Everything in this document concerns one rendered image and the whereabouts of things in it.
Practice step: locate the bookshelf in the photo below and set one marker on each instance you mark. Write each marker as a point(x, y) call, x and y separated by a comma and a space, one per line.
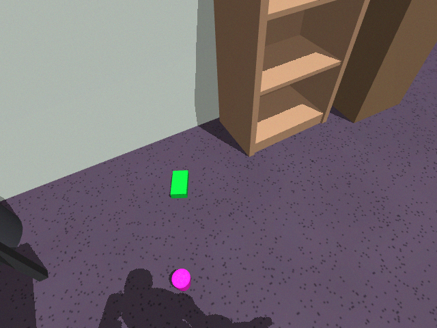
point(280, 63)

